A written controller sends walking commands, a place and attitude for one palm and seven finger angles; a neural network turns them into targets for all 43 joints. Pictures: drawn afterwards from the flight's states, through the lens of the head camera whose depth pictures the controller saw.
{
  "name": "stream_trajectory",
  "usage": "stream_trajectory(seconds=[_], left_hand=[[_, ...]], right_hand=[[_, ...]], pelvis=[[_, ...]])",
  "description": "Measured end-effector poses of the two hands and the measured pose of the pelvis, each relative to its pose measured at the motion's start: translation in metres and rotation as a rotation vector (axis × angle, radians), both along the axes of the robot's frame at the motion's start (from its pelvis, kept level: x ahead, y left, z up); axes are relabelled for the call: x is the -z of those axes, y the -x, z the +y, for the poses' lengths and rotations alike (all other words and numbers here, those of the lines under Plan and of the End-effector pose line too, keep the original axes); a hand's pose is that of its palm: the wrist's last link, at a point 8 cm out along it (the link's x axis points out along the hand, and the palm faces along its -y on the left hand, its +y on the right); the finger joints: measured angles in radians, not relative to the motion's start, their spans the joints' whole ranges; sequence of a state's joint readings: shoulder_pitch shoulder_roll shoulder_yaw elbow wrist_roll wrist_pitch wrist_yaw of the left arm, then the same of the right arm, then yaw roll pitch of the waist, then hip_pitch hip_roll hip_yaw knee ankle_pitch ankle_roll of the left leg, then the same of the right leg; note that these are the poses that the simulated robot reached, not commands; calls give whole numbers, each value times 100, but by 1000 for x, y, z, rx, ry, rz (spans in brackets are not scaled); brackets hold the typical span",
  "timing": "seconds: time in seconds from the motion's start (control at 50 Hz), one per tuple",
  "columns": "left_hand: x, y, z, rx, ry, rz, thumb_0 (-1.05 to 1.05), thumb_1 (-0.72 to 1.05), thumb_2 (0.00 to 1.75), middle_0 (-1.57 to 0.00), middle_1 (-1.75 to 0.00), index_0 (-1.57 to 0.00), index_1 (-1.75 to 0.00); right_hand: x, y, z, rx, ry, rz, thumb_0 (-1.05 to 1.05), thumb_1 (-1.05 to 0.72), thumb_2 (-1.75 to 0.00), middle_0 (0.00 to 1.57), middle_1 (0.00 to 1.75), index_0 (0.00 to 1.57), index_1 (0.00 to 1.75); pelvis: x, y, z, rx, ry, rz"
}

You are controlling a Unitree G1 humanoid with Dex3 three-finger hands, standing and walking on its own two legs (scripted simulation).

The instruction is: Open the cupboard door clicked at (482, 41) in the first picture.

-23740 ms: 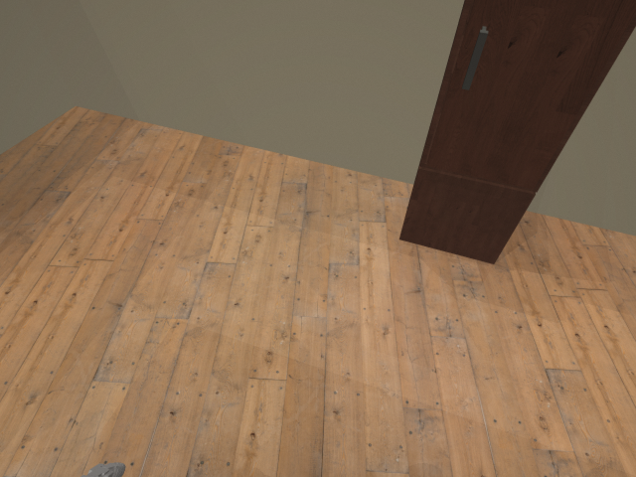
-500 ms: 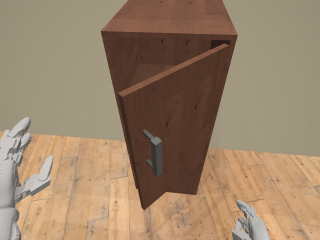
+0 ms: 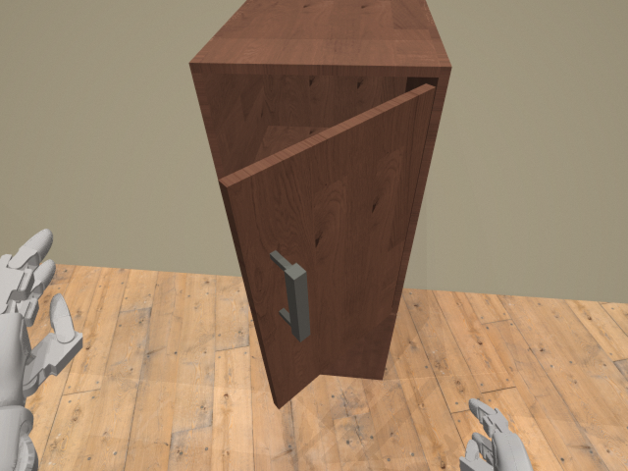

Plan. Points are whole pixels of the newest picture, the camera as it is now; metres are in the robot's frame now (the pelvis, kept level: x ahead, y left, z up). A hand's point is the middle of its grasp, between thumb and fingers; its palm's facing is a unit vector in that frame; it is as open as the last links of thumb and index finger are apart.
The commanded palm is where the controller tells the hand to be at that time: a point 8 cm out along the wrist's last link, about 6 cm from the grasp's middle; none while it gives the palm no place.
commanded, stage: step back with the hand held close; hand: left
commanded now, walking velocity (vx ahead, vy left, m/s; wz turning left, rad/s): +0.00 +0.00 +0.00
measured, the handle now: (289, 297) +0.34 +0.09 +0.04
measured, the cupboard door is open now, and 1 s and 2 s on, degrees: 47 47 47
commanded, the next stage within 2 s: stop stepping back and stand still in 1.30 s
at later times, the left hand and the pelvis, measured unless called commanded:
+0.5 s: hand (48, 368) +0.15 +0.28 +0.15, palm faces +0.35 -0.78 -0.51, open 7.4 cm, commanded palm +0.09 +0.32 +0.17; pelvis -0.05 +0.02 -0.01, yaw -1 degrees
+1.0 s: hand out of the picture +0.08 +0.29 +0.16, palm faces +0.44 -0.76 -0.49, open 7.4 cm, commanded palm +0.01 +0.33 +0.17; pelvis -0.13 +0.03 -0.02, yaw +1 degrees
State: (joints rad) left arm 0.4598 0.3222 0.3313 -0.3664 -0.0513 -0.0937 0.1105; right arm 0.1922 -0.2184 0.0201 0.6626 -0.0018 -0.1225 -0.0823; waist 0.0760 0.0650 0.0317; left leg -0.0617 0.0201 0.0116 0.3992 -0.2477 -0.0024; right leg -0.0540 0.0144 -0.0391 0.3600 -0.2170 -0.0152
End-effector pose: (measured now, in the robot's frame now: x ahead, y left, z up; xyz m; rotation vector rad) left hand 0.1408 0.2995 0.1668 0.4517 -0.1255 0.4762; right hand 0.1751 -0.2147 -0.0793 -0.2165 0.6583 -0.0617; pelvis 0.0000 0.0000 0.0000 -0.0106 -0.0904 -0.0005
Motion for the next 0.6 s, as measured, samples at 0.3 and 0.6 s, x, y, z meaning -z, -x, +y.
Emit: stream_trajectory(seconds=[0.3,0.6], left_hand=[[1,-3,-1,110,-101,81,2,89,90,-21,-31,-21,-30],[-4,47,20,117,-167,-24,2,89,90,-21,-31,-21,-30]], right_hand=[[-1,24,-20,107,37,61,1,-90,-90,20,30,20,30],[-3,81,-3,109,67,52,1,-90,-90,20,30,20,30]], pelvis=[[1,19,8,17,4,89],[12,69,23,13,1,83]])
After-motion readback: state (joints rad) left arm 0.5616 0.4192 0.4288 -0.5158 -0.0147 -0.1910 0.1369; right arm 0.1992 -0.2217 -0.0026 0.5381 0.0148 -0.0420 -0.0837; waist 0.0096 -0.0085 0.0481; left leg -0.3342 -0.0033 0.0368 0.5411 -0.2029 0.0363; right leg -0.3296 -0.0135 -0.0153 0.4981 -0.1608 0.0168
